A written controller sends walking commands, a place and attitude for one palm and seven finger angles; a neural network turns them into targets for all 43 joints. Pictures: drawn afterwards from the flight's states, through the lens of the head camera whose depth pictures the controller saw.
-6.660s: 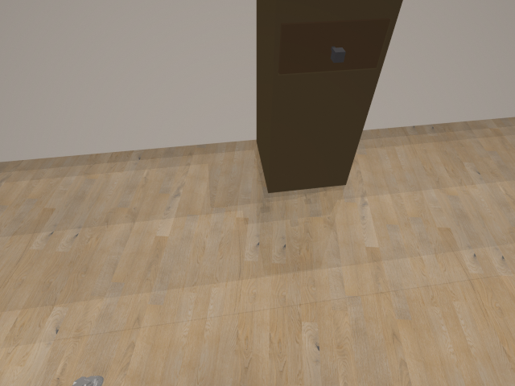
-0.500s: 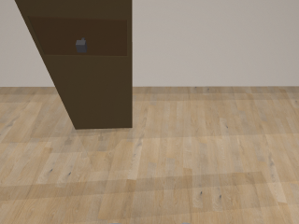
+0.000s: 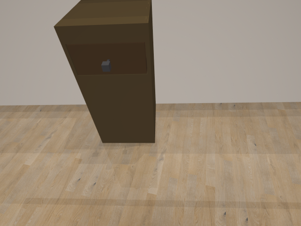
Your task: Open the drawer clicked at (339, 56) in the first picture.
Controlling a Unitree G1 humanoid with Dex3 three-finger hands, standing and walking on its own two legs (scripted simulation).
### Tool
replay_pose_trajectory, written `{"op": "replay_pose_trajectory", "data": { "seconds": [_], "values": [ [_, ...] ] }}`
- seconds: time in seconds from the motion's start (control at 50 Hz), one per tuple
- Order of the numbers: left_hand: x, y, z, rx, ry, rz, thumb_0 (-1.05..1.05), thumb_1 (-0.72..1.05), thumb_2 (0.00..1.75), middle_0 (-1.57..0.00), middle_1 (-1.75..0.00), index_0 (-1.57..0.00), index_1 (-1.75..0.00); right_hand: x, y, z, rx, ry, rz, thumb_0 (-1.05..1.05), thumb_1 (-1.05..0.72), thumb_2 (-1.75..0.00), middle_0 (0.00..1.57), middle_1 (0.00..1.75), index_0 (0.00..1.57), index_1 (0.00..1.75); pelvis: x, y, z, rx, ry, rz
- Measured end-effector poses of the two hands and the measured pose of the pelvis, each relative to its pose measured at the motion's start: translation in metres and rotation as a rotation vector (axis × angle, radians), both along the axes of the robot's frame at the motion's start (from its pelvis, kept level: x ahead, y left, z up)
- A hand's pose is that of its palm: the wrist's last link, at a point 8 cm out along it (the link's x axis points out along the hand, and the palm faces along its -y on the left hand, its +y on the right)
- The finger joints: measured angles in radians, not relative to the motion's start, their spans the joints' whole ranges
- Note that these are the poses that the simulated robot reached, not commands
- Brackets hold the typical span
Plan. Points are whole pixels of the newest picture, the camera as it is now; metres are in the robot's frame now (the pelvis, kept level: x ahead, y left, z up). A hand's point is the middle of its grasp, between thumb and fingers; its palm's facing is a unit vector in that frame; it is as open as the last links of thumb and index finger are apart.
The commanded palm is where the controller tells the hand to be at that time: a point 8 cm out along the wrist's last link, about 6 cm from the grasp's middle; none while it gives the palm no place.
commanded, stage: take the last steps up to it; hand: left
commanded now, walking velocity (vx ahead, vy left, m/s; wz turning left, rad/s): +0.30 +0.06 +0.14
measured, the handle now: (107, 64) +0.85 +0.27 -0.01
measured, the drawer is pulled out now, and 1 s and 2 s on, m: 0.00 0.00 0.00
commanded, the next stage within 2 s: come to a stop and stand still in 0.92 s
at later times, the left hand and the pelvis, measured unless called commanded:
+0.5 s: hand out of the picture -0.03 +0.24 -0.18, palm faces +0.14 -0.98 -0.12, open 7.3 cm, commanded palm none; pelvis +0.09 +0.09 +0.00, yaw +2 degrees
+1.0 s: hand (98, 157) +0.41 +0.25 -0.17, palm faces -0.03 -0.98 -0.19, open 7.3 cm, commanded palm none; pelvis +0.28 +0.08 -0.02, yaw +1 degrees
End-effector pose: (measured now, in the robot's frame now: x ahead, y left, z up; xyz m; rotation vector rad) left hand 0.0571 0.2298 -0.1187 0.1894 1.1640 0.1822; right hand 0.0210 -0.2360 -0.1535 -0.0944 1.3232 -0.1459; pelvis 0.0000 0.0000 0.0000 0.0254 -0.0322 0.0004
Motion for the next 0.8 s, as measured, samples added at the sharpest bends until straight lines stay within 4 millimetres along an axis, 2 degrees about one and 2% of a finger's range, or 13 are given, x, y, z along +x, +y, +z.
{"op": "replay_pose_trajectory", "data": {
  "seconds": [0.14, 0.22, 0.28, 0.34, 0.42, 0.48, 0.56, 0.68, 0.8],
  "values": [
    [-0.063, 0.0, 0.003, -0.007, 0.14, 0.092, 0.0, 0.93, 0.9, -0.2, -0.3, -0.21, -0.3, 0.0, -0.009, 0.01, -0.009, 0.037, 0.02, 0.01, -0.91, -0.9, 0.19, 0.3, 0.2, 0.29, 0.012, 0.001, 0.01, 0.007, 0.008, 0.036],
    [-0.096, 0.001, -0.001, -0.038, 0.232, 0.15, 0.0, 0.92, 0.9, -0.2, -0.3, -0.2, -0.3, 0.014, 0.0, 0.013, -0.022, 0.064, 0.054, 0.01, -0.91, -0.9, 0.19, 0.3, 0.19, 0.29, 0.023, 0.012, 0.011, -0.003, 0.02, 0.054],
    [-0.116, 0.003, -0.005, -0.073, 0.305, 0.191, 0.0, 0.92, 0.9, -0.2, -0.3, -0.2, -0.3, 0.038, 0.015, 0.016, -0.03, 0.059, 0.091, 0.01, -0.91, -0.9, 0.19, 0.3, 0.19, 0.29, 0.034, 0.026, 0.009, -0.012, 0.03, 0.066],
    [-0.13, 0.01, -0.012, -0.115, 0.377, 0.229, 0.0, 0.91, 0.9, -0.2, -0.3, -0.2, -0.3, 0.073, 0.039, 0.018, -0.039, 0.023, 0.136, 0.01, -0.91, -0.9, 0.19, 0.3, 0.19, 0.29, 0.048, 0.044, 0.005, -0.024, 0.038, 0.075],
    [-0.133, 0.03, -0.03, -0.166, 0.467, 0.251, 0.0, 0.91, 0.9, -0.2, -0.3, -0.2, -0.3, 0.124, 0.078, 0.015, -0.063, -0.082, 0.169, 0.01, -0.91, -0.9, 0.19, 0.3, 0.19, 0.29, 0.069, 0.074, -0.01, -0.04, 0.037, 0.074],
    [-0.106, 0.05, -0.033, -0.169, 0.484, 0.205, 0.0, 0.91, 0.9, -0.2, -0.3, -0.2, -0.3, 0.142, 0.101, 0.021, -0.068, -0.146, 0.13, 0.0, -0.92, -0.9, 0.19, 0.3, 0.2, 0.3, 0.083, 0.089, -0.007, -0.039, 0.024, 0.046],
    [-0.03, 0.082, -0.032, -0.146, 0.363, 0.137, 0.01, 0.91, 0.9, -0.19, -0.3, -0.2, -0.3, 0.146, 0.107, 0.032, -0.101, -0.152, 0.073, -0.01, -0.96, -0.9, 0.2, 0.3, 0.2, 0.3, 0.105, 0.103, 0.002, -0.039, 0.017, 0.038],
    [0.103, 0.114, -0.026, -0.097, 0.117, 0.079, 0.0, 0.92, 0.9, -0.19, -0.3, -0.2, -0.3, 0.122, 0.124, 0.026, -0.074, 0.002, 0.036, -0.01, -0.94, -0.9, 0.2, 0.3, 0.2, 0.3, 0.144, 0.112, 0.006, -0.027, 0.014, 0.041],
    [0.217, 0.116, -0.016, -0.067, -0.013, -0.006, 0.0, 0.92, 0.9, -0.19, -0.3, -0.2, -0.3, 0.098, 0.141, 0.017, -0.016, 0.173, -0.041, 0.0, -0.92, -0.9, 0.2, 0.3, 0.2, 0.3, 0.188, 0.11, 0.001, -0.019, 0.009, 0.035]
  ]
}}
